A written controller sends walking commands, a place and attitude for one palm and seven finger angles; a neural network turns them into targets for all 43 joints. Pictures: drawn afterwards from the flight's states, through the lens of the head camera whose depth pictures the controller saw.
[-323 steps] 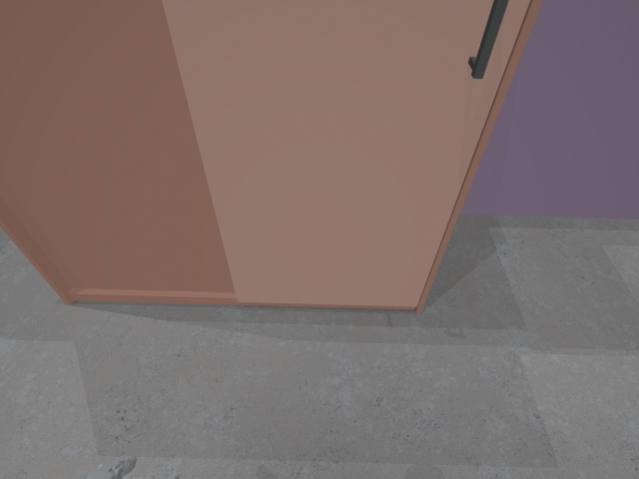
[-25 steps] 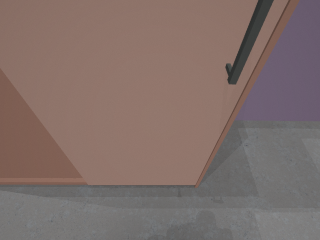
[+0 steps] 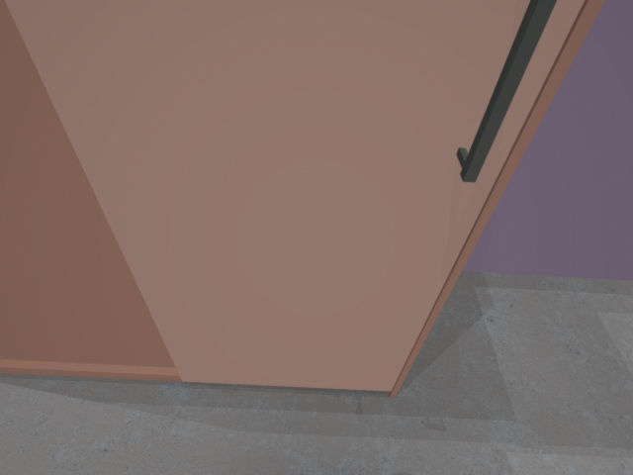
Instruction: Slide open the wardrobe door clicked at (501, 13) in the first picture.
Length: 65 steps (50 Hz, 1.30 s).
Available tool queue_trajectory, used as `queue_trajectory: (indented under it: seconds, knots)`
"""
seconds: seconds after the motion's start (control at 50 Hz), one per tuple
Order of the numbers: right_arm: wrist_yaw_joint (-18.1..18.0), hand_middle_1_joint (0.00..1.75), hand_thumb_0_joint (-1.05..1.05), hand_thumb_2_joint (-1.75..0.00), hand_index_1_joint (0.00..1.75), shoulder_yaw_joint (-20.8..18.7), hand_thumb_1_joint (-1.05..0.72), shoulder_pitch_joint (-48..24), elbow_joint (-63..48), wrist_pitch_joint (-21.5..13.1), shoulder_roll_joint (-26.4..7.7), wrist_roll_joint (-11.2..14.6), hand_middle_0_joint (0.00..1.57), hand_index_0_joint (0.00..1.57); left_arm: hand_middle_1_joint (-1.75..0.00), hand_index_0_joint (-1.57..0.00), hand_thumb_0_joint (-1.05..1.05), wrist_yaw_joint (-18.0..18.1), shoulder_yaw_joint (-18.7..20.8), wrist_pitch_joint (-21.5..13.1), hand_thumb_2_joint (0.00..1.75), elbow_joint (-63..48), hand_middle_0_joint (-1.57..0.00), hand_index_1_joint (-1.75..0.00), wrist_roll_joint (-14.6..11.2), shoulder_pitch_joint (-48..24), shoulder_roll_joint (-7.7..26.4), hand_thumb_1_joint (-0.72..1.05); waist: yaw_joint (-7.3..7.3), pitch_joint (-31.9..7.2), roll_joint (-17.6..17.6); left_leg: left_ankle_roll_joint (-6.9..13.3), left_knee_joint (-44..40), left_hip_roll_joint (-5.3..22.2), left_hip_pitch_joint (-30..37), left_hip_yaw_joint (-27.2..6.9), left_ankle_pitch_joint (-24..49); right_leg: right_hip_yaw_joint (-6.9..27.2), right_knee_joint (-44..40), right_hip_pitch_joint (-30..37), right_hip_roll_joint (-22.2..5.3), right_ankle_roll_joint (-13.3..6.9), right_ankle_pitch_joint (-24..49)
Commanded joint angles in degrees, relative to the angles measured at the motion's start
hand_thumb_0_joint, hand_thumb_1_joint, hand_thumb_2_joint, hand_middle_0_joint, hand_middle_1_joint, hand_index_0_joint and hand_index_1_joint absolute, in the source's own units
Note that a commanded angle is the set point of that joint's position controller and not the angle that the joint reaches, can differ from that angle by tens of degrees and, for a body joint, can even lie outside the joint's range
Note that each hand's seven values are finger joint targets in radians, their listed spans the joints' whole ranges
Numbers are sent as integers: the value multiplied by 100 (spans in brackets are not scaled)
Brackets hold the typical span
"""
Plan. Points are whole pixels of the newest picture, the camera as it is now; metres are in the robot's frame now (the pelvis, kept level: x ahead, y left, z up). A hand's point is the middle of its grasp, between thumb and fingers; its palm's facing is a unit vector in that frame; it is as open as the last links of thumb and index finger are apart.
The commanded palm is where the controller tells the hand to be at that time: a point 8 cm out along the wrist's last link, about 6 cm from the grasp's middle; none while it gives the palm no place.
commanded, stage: come to a stop and stand still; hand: right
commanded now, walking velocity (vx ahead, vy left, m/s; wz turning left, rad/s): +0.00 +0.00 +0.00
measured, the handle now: (495, 91) +0.50 -0.17 +0.28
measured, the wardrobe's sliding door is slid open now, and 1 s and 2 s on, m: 0.00 0.00 0.00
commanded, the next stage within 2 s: none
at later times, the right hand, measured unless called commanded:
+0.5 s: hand out of the picture -0.07 -0.21 -0.18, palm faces +0.04 +0.98 -0.19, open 7.4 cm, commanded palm none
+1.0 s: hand out of the picture -0.21 -0.24 -0.19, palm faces +0.08 +0.99 -0.14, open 7.4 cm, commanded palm none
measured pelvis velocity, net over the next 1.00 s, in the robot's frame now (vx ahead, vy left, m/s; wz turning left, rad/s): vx -0.20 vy -0.07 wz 0.00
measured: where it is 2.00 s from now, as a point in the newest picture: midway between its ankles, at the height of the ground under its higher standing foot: outside the picture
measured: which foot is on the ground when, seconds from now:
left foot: down 0.00-0.52, up 0.54-0.68, down 0.70-0.94, up 0.96-1.00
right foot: up 0.00-0.02, down 0.04-0.70, up 0.72-0.92, down 0.94-1.00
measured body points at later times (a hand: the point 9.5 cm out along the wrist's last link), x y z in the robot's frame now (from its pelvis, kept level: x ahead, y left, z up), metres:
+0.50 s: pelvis -0.08 -0.03 +0.00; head -0.11 -0.04 +0.45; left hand -0.13 +0.20 -0.15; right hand -0.07 -0.26 -0.16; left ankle +0.02 +0.09 -0.72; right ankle +0.03 -0.11 -0.72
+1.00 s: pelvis -0.20 -0.07 +0.00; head -0.23 -0.10 +0.45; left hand -0.19 +0.16 -0.14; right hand -0.21 -0.29 -0.17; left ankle -0.14 +0.05 -0.70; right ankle -0.18 -0.15 -0.73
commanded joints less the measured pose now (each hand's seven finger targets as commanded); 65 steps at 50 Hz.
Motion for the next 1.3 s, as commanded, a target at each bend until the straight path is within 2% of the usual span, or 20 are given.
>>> queue_trajectory:
  seconds: [0.0, 0.04, 0.1, 0.24, 0.46, 0.52, 0.56, 0.64, 0.66, 0.68, 0.7, 0.72, 0.76, 0.84, 0.88, 0.9, 0.92, 0.94, 1.02, 1.28]
  knots:
    - [-6, 30, 0, -90, 30, -185, -90, -182, -422, -5, -939, 78, 20, 20, -30, -20, 0, -60, 39, -87, 90, -216, -20, -30, 42, 617, 334, 90, 242, 471, 568, 145, -1567, 852, -1472, -1091, -1270, 127, -973, 815, -112, -52, 499]
    - [25, 30, 0, -90, 30, -184, -90, -30, -469, 14, -808, 85, 20, 20, -30, -20, 0, -44, 59, -125, 90, -276, -20, -30, 115, 627, 668, 90, 141, 763, -113, -97, -1381, 448, -1325, -872, -1490, 836, -1700, 37, -643, -328, -274]
    - [36, 30, 0, -90, 30, -218, -90, 310, -419, 55, -814, 19, 20, 20, -30, -20, 0, -70, 22, -83, 90, -325, -20, -30, 153, 402, 616, 90, -57, 995, -306, -61, -1362, 379, -795, -922, -1849, 871, -1954, -1041, -455, -300, -1307]
    - [95, 30, 0, -90, 30, -193, -90, 472, -378, -67, -734, 81, 20, 20, -30, -20, 0, -17, -98, -215, 90, -157, -20, -30, 116, 944, 454, 90, 26, 33, 158, 33, -1543, 534, -388, -1031, -1314, 687, -1736, -312, -362, -272, -282]
    - [98, 30, 0, -90, 30, -294, -90, 174, -246, 114, -724, 87, 20, 20, -30, -20, 0, -4, -25, -86, 90, 370, -20, -30, 153, 1904, 346, 90, 334, 280, 105, -25, -1224, 497, -1854, -719, -2203, 798, -1201, -3, -241, -298, -835]
    - [100, 30, 0, -90, 30, -280, -90, 1131, -12, 270, -252, 105, 20, 20, -30, -20, 0, 51, 35, -124, 90, 34, -20, -30, 131, 708, 764, 90, -369, 195, -1632, -232, 2562, -395, 319, -149, -957, 2344, -3471, -2746, -1328, -811, -2221]
    - [108, 30, 0, -90, 30, -305, -90, 1844, 141, 318, -150, 57, 20, 20, -30, -20, 0, 47, 20, -113, 90, -200, -20, -30, 136, -19, 809, 90, -738, 26, -1196, -195, 3288, -413, 701, -155, -1018, 1995, -3560, -3033, -1269, -792, -1626]
    - [170, 30, 0, -90, 30, -212, -90, 2176, 318, 255, -17, 79, 20, 20, -30, -20, 0, 107, 89, -7, 90, 114, -20, -30, 165, 678, 674, 90, -347, 496, -281, 9, -888, -382, 465, 209, -1561, 1502, -2822, -1343, -661, -283, -1492]
    - [132, 30, 0, -90, 30, -218, -90, 2247, 328, 265, -156, 56, 20, 20, -30, -20, 0, 68, 101, 95, 90, 171, -20, -30, 95, 915, 517, 90, -295, 720, 327, 240, -1781, -13, 406, -425, -1815, 1034, -2107, -1489, -222, -65, -1274]
    - [57, 30, 0, -90, 30, -238, -90, 1903, 201, 253, -497, 14, 20, 20, -30, -20, 0, 91, 102, 216, 90, 162, -20, -30, 21, 1139, 100, 90, -42, 887, 1560, 695, -2657, 1109, -521, -1961, -2877, 327, -187, -1389, 471, 195, -478]
    - [-21, 30, 0, -90, 30, -255, -90, 935, -206, 246, -748, -34, 20, 20, -30, -20, 0, 75, 195, 276, 90, 96, -20, -30, 66, 1182, 204, 90, 209, 1086, 1616, 1052, -3141, 2036, -1943, -2611, -2696, 401, 1781, -1126, 502, 140, -37]
    - [-61, 30, 0, -90, 30, -293, -90, -102, -470, 161, -793, -4, 20, 20, -30, -20, 0, 29, 270, 298, 90, 122, -20, -30, 80, 1450, 407, 90, 690, 665, 978, 1037, -2998, 2038, -2580, -2273, -2076, 711, 2804, -555, 358, 76, 187]
    - [-81, 30, 0, -90, 30, -254, -90, -522, -623, -89, -699, 66, 20, 20, -30, -20, 0, -96, 195, 184, 90, 278, -20, -30, 57, 1628, 256, 90, 722, 579, 953, 621, -2746, 1378, -2425, -1643, -1832, 557, 2847, -434, 121, 66, 620]
    - [-34, 30, 0, -90, 30, -277, -90, 693, -176, -63, -681, -42, 20, 20, -30, -20, 0, -96, 50, -78, 90, 84, -20, -30, 33, 1056, -56, 90, 39, 654, 774, 532, -2086, 1114, -1063, -1465, -1416, 121, -241, -113, 23, -87, -192]
    - [22, 30, 0, -90, 30, -326, -90, 986, -58, 58, -711, -17, 20, 20, -30, -20, 0, -48, -7, -167, 90, 242, -20, -30, 90, 1542, -58, 90, 82, 364, 517, 294, -1318, 695, -1315, -1323, -2336, -168, -1643, 931, 247, -169, -4]
    - [69, 30, 0, -90, 30, -292, -90, 991, -92, 88, -551, 17, 20, 20, -30, -20, 0, 6, 8, -204, 90, 320, -20, -30, 127, 1860, 159, 90, 195, 289, -162, 118, -325, 327, -1570, -1000, -2184, 143, -2081, 1212, -84, -244, -196]
    - [107, 30, 0, -90, 30, -255, -90, 1070, -225, 76, -238, 72, 20, 20, -30, -20, 0, 43, 112, -229, 90, 264, -20, -30, 181, 1990, 604, 90, 252, 279, -1397, -152, 1368, -319, -2352, -361, -1746, 1946, -2801, 1263, -1323, -652, -1418]
    - [135, 30, 0, -90, 30, -295, -90, 728, -453, 66, -261, 64, 20, 20, -30, -20, 0, 110, 151, -205, 90, 137, -20, -30, 152, 1757, 869, 90, 265, 602, -1349, -189, 2391, -196, -2602, -517, -1350, 2831, -3180, 452, -1970, -1072, -1776]
    - [306, 30, 0, -90, 30, -334, -90, 696, -303, 94, -339, -4, 20, 20, -30, -20, 0, 103, -3, -395, 90, -53, -20, -30, 112, 694, 575, 90, -282, 728, -167, -165, 3691, 52, -2285, -888, 101, 2471, -3446, -809, -1701, -1054, -1700]
    - [392, 30, 0, -90, 30, -239, -90, 23, -343, 73, -213, 34, 20, 20, -30, -20, 0, 96, 47, -409, 90, 409, -20, -30, 182, 1683, 595, 90, 237, 240, -623, -285, 1218, 188, -1619, -223, -375, 1730, -3274, 86, -1371, -983, -1260]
